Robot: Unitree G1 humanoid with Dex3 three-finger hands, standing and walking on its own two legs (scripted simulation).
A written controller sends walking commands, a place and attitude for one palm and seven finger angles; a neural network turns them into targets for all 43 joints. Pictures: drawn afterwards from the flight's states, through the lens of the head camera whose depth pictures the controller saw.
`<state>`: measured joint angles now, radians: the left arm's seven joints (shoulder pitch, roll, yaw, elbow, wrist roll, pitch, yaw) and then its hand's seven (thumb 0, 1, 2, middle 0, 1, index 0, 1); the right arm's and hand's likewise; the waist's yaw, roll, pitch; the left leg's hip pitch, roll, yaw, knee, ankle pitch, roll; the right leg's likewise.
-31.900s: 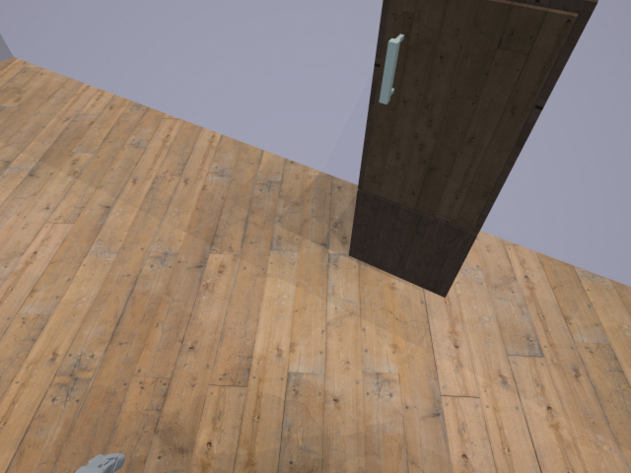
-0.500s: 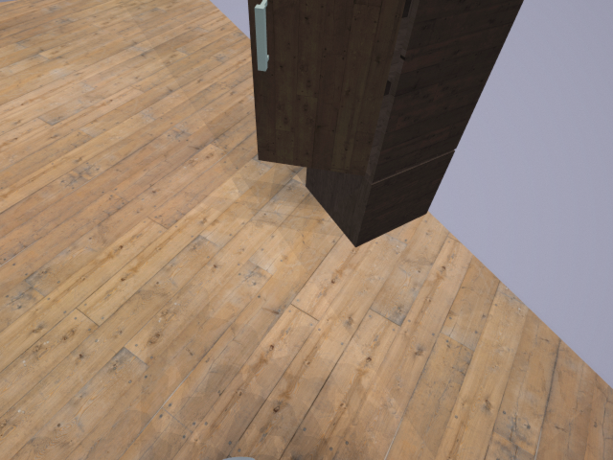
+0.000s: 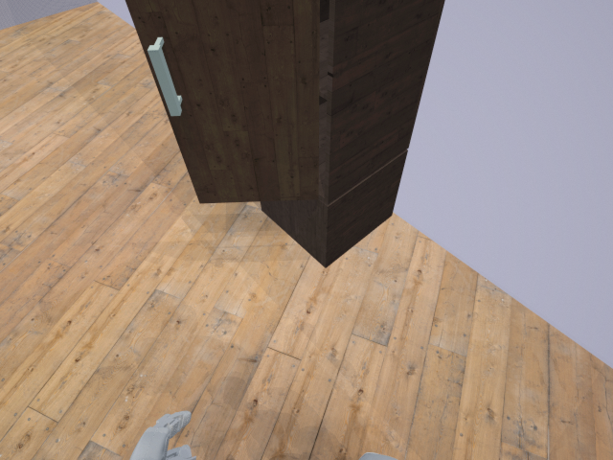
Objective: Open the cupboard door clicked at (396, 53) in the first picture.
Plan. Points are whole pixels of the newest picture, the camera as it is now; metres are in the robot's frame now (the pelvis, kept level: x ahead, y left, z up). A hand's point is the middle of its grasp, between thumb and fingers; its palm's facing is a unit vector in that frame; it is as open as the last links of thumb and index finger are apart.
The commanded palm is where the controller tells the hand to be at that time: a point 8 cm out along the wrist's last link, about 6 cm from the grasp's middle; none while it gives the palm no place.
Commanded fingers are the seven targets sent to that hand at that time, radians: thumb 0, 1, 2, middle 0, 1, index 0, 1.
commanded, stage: take the last steps up to it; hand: left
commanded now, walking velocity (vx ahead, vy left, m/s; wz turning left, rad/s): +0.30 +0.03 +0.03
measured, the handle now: (168, 77) +0.82 +0.30 +0.06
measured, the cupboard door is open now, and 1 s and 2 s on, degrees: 50 50 50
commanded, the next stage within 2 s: come to a stop and stand still in 0.48 s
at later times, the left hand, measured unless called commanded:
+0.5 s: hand out of the picture +0.11 +0.21 -0.18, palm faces +0.10 -0.98 -0.14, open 7.3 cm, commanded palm none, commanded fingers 0.00 0.90 0.90 -0.20 -0.30 -0.20 -0.30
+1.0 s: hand (192, 349) +0.32 +0.21 -0.17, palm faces +0.06 -0.98 -0.19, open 7.3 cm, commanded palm none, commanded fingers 0.00 0.90 0.90 -0.20 -0.30 -0.20 -0.30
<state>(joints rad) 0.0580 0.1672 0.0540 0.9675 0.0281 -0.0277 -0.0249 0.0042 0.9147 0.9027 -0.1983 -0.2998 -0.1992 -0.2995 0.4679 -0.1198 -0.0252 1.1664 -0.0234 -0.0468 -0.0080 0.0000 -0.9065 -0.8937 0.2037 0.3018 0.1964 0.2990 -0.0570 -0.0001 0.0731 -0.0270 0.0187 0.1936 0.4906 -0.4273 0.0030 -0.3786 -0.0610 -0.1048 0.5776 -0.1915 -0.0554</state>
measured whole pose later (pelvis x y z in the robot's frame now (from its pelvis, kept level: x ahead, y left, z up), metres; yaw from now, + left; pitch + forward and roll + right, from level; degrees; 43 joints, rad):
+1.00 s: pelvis +0.24 +0.03 +0.01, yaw +2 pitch +0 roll +0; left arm 0.11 0.16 0.04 1.03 0.01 0.02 0.03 0.00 0.92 0.90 -0.20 -0.30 -0.20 -0.30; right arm 0.24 -0.16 -0.05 1.10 0.00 0.04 -0.02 0.00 -0.91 -0.89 0.20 0.30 0.20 0.30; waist -0.01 -0.02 0.09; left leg -0.22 0.02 0.09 0.54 -0.30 -0.01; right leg -0.31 -0.06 -0.09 0.57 -0.26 0.00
